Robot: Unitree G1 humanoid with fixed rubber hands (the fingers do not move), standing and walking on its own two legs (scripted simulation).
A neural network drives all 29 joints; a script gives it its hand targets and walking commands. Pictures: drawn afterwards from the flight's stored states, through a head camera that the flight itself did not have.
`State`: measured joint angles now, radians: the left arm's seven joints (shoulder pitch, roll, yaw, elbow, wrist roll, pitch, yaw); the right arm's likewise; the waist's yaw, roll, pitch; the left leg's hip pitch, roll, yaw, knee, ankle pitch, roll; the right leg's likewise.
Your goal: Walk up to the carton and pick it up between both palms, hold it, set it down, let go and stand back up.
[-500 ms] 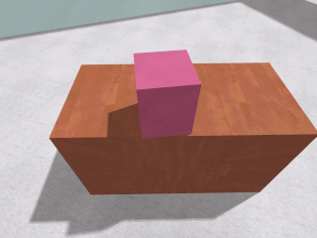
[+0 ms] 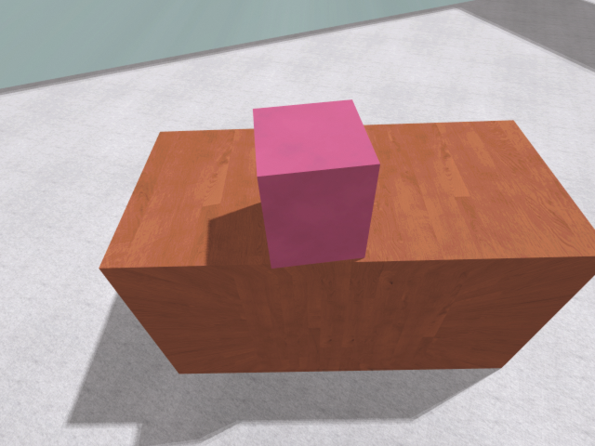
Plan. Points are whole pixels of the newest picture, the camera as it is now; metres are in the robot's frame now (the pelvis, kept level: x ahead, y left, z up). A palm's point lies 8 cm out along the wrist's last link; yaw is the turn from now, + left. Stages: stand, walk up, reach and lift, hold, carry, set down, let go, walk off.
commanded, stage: walk up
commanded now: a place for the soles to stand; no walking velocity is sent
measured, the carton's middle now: (310, 186) +0.62 +0.00 -0.02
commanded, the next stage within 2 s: none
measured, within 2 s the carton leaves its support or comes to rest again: neither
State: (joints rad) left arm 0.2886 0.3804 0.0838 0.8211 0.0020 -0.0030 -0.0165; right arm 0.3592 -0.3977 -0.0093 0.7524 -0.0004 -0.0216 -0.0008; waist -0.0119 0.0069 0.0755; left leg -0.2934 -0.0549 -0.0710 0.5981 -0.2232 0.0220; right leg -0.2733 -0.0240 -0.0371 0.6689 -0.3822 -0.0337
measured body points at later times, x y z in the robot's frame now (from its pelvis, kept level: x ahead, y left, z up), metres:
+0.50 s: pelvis +0.01 -0.01 +0.00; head +0.02 -0.01 +0.45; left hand +0.09 +0.32 -0.10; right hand +0.11 -0.31 -0.10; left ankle +0.05 +0.11 -0.73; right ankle +0.01 -0.13 -0.73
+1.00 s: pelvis +0.02 -0.01 +0.00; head +0.02 -0.01 +0.45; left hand +0.11 +0.31 -0.10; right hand +0.12 -0.31 -0.10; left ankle +0.05 +0.11 -0.73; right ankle +0.01 -0.13 -0.73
